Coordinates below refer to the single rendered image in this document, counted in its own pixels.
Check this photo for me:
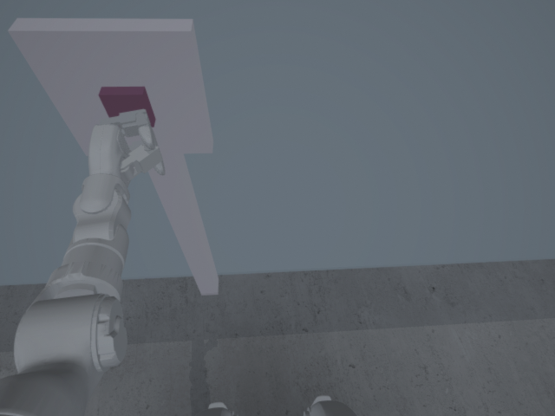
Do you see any robot shin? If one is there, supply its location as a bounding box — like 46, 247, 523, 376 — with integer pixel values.
208, 402, 227, 409
312, 395, 331, 405

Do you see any right robot shin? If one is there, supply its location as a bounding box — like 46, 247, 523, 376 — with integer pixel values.
312, 395, 331, 405

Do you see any panel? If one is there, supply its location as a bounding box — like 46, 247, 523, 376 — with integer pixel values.
8, 18, 219, 296

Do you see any button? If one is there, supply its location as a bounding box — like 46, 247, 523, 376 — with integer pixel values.
99, 87, 156, 127

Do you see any left robot hand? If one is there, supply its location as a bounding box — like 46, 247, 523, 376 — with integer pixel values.
88, 109, 165, 187

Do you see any left robot shin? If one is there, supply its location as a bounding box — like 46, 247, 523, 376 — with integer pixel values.
208, 402, 227, 409

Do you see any robot left upper arm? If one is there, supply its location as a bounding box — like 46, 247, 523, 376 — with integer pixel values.
0, 294, 127, 416

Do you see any left robot forearm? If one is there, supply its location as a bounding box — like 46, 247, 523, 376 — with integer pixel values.
14, 173, 131, 372

